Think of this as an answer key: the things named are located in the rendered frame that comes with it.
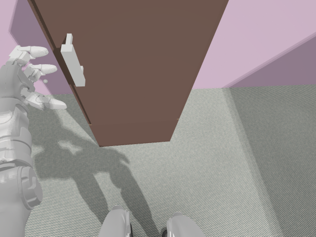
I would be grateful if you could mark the left robot forearm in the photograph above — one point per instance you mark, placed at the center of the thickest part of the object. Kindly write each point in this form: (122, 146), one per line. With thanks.
(15, 139)

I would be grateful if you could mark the left robot upper arm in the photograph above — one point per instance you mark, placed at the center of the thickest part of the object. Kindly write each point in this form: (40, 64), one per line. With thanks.
(20, 192)

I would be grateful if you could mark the handle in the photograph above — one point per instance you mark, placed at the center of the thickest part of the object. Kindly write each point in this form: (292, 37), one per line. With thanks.
(72, 62)

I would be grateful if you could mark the robot thigh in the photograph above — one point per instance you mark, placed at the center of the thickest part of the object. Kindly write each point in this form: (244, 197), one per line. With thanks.
(116, 224)
(183, 226)

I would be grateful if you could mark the left robot thigh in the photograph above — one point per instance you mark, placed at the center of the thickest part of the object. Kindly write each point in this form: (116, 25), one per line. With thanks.
(116, 224)

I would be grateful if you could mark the cupboard door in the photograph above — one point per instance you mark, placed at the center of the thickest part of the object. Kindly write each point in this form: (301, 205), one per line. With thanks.
(139, 57)

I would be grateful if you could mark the robot left hand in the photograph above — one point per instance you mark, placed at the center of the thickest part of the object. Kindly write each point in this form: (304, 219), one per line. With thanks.
(13, 80)

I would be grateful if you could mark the right robot thigh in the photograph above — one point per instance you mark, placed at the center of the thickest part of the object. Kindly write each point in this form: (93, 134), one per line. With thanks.
(183, 226)

